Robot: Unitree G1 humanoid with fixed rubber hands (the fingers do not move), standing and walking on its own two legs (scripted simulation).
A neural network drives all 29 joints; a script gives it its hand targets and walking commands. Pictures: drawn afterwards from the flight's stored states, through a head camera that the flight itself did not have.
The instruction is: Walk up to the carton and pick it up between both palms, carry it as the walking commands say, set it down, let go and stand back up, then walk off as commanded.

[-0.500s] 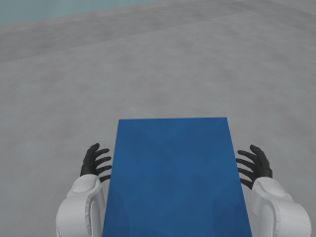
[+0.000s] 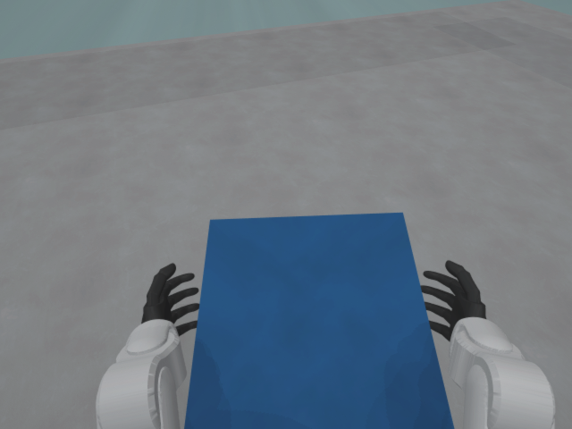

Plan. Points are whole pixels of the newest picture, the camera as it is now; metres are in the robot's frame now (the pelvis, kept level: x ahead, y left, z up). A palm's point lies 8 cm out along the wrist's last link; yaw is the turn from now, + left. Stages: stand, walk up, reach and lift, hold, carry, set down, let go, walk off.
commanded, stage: carry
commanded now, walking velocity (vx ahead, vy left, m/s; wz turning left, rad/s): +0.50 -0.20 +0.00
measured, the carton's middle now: (310, 329) +0.29 +0.01 +0.01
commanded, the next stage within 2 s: none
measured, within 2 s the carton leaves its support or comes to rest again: neither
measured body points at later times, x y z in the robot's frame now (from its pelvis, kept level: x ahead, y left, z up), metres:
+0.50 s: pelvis +0.32 -0.15 +0.02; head +0.35 -0.15 +0.47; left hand +0.55 +0.06 +0.10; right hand +0.60 -0.30 +0.09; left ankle +0.27 -0.04 -0.67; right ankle +0.31 -0.22 -0.73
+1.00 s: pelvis +0.65 -0.24 +0.01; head +0.66 -0.23 +0.46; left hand +0.91 -0.07 +0.10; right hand +0.90 -0.43 +0.11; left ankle +0.52 -0.08 -0.73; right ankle +0.75 -0.39 -0.71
